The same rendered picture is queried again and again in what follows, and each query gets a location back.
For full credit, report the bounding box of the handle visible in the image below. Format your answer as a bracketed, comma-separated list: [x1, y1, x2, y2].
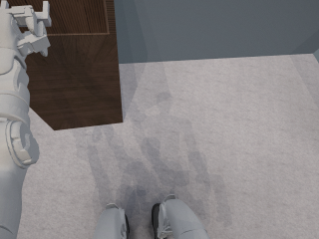
[0, 0, 52, 27]

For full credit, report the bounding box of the left robot forearm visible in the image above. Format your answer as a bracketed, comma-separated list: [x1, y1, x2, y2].
[0, 48, 31, 128]

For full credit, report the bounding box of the cabinet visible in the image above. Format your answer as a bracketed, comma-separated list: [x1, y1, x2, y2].
[24, 0, 123, 130]

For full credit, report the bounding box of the robot right thigh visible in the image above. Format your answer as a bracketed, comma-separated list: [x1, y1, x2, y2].
[159, 199, 210, 239]

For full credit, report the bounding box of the robot left hand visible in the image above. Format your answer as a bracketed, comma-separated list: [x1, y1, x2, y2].
[0, 5, 51, 61]

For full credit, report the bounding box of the left robot upper arm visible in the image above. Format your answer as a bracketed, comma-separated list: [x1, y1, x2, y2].
[0, 120, 40, 239]

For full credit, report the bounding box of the drawer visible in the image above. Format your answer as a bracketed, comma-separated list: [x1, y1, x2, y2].
[0, 0, 108, 34]

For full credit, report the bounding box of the robot right foot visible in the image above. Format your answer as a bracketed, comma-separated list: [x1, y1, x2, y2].
[152, 203, 167, 239]

